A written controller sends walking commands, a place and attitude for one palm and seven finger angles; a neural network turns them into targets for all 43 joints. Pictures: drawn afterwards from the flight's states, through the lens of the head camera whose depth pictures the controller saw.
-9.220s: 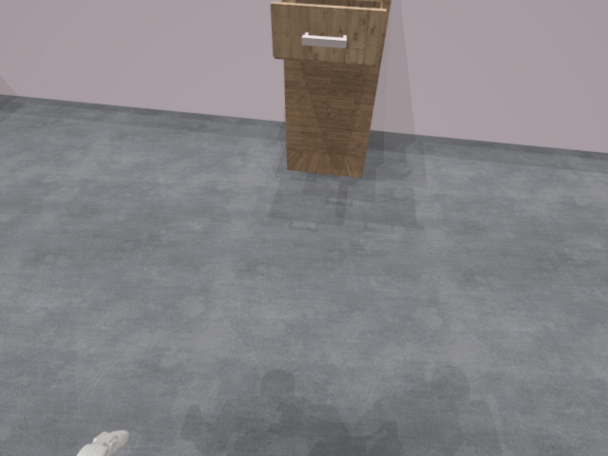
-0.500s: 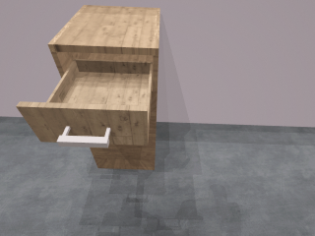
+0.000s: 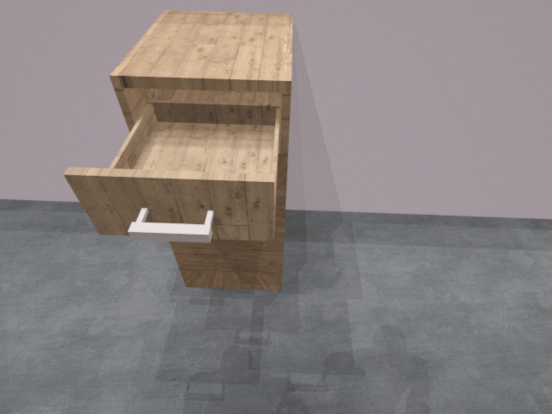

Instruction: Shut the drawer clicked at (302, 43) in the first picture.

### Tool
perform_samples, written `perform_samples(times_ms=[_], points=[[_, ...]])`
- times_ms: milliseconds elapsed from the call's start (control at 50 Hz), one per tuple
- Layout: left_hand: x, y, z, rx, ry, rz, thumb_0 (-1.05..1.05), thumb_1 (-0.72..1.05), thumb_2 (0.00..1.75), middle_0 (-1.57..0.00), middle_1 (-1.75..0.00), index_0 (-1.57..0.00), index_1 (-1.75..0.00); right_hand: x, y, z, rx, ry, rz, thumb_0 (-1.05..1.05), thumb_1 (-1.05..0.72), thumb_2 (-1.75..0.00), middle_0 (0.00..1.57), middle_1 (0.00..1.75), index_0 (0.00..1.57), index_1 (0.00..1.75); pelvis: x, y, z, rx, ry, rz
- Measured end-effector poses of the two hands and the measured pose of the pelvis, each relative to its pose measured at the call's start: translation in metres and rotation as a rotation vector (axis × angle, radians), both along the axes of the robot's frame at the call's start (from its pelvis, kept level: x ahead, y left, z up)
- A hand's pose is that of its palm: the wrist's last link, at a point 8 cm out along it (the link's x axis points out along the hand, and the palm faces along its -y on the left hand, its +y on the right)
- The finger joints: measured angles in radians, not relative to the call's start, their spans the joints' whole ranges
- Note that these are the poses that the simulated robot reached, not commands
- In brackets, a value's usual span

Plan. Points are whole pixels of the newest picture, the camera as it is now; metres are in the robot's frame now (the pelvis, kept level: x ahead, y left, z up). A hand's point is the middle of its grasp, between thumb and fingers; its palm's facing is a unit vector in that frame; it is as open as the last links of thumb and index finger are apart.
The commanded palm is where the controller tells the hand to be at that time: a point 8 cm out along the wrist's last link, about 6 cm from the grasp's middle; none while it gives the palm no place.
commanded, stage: come to a stop and stand still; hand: left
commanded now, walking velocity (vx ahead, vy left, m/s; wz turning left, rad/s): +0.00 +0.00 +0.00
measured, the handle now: (174, 223) +0.41 +0.21 +0.03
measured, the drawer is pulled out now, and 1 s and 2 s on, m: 0.29 0.29 0.29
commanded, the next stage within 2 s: look again from close up in 0.50 s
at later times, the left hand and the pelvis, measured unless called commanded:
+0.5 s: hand out of the picture -0.06 +0.16 -0.19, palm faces +0.11 -0.98 -0.15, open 7.4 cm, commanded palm none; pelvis -0.03 +0.01 -0.01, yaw +2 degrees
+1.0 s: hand out of the picture -0.07 +0.17 -0.18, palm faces +0.04 -0.98 -0.17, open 7.3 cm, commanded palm none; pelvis -0.07 +0.01 +0.00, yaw +1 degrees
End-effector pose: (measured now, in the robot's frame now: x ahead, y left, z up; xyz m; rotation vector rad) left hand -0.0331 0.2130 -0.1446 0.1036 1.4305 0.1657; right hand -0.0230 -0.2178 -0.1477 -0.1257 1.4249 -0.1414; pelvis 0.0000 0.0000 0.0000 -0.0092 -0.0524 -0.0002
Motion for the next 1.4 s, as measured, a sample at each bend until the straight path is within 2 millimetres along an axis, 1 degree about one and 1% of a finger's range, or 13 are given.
perform_samples(times_ms=[240, 380, 440, 500, 560, 660, 720, 760, 920, 1060, 1160, 1260, 1400], points=[[0.003, -0.011, -0.010, -0.040, -0.071, 0.013, 0.01, 0.91, 0.90, -0.20, -0.30, -0.20, -0.30, 0.002, 0.009, -0.004, -0.001, -0.044, 0.013, 0.01, -0.90, -0.90, 0.20, 0.30, 0.20, 0.30, -0.015, 0.005, -0.005, 0.006, -0.017, 0.016], [-0.021, -0.010, -0.009, -0.015, -0.062, 0.047, 0.01, 0.91, 0.90, -0.20, -0.30, -0.20, -0.30, 0.020, 0.006, -0.008, 0.012, -0.099, 0.045, 0.01, -0.90, -0.90, 0.20, 0.30, 0.20, 0.30, -0.025, 0.003, -0.008, 0.012, -0.021, 0.029], [-0.033, -0.009, -0.009, -0.017, -0.036, 0.059, 0.01, 0.91, 0.90, -0.20, -0.30, -0.20, -0.30, 0.020, 0.002, -0.005, -0.006, -0.114, 0.041, 0.01, -0.91, -0.90, 0.20, 0.30, 0.20, 0.30, -0.031, 0.004, -0.007, 0.003, -0.010, 0.039], [-0.035, -0.002, -0.018, -0.023, -0.016, 0.056, 0.01, 0.90, 0.90, -0.20, -0.30, -0.20, -0.30, 0.006, -0.001, -0.002, -0.035, -0.122, 0.009, 0.01, -0.91, -0.90, 0.20, 0.30, 0.20, 0.30, -0.035, 0.007, -0.010, -0.007, -0.001, 0.038], [-0.024, 0.008, -0.026, -0.026, -0.045, 0.034, 0.01, 0.90, 0.90, -0.20, -0.30, -0.20, -0.30, -0.022, 0.003, -0.001, -0.062, -0.099, -0.015, 0.00, -0.91, -0.90, 0.19, 0.30, 0.20, 0.30, -0.042, 0.011, -0.015, -0.003, 0.002, 0.032], [-0.003, 0.024, -0.010, 0.003, -0.126, 0.004, 0.02, 0.92, 0.90, -0.20, -0.30, -0.20, -0.30, -0.067, 0.019, 0.004, -0.041, 0.001, -0.018, 0.00, -0.91, -0.90, 0.19, 0.30, 0.20, 0.30, -0.051, 0.016, -0.004, 0.001, -0.001, 0.018], [0.001, 0.030, -0.002, 0.021, -0.157, -0.001, 0.02, 0.93, 0.90, -0.20, -0.30, -0.20, -0.30, -0.079, 0.029, 0.003, -0.011, 0.040, -0.015, 0.01, -0.91, -0.90, 0.19, 0.30, 0.20, 0.30, -0.054, 0.017, -0.002, -0.002, 0.015, 0.017], [0.001, 0.032, -0.003, 0.031, -0.163, -0.011, 0.01, 0.92, 0.90, -0.20, -0.30, -0.20, -0.30, -0.082, 0.033, 0.000, 0.006, 0.043, -0.020, 0.01, -0.91, -0.90, 0.20, 0.30, 0.20, 0.30, -0.057, 0.015, -0.004, 0.016, 0.029, 0.013], [-0.026, 0.021, 0.000, 0.020, -0.084, -0.039, 0.01, 0.93, 0.90, -0.20, -0.30, -0.20, -0.30, -0.074, 0.036, -0.001, 0.044, 0.003, -0.024, 0.01, -0.90, -0.90, 0.20, 0.30, 0.20, 0.30, -0.070, 0.013, 0.000, 0.003, 0.031, 0.016], [-0.057, 0.002, -0.002, -0.009, -0.024, -0.008, 0.01, 0.91, 0.90, -0.20, -0.30, -0.20, -0.30, -0.054, 0.013, 0.002, 0.012, -0.025, 0.001, 0.01, -0.90, -0.90, 0.20, 0.30, 0.20, 0.30, -0.068, 0.006, 0.000, 0.005, 0.037, 0.018], [-0.072, -0.012, -0.003, -0.034, 0.022, 0.004, 0.01, 0.91, 0.90, -0.20, -0.30, -0.20, -0.30, -0.040, -0.003, 0.005, -0.019, -0.045, 0.012, 0.00, -0.90, -0.90, 0.20, 0.30, 0.20, 0.30, -0.064, 0.001, 0.001, 0.005, 0.045, 0.015], [-0.072, -0.021, -0.003, -0.048, 0.043, 0.006, 0.01, 0.91, 0.90, -0.20, -0.30, -0.20, -0.30, -0.030, -0.011, 0.008, -0.031, -0.050, 0.019, 0.00, -0.91, -0.90, 0.19, 0.30, 0.20, 0.30, -0.058, -0.005, 0.002, 0.006, 0.050, 0.014], [-0.054, -0.023, -0.006, -0.047, 0.029, 0.019, 0.01, 0.90, 0.90, -0.20, -0.30, -0.20, -0.30, -0.021, -0.014, 0.004, -0.021, -0.027, 0.025, 0.00, -0.91, -0.90, 0.19, 0.30, 0.20, 0.30, -0.038, -0.010, -0.002, 0.003, 0.054, 0.012]])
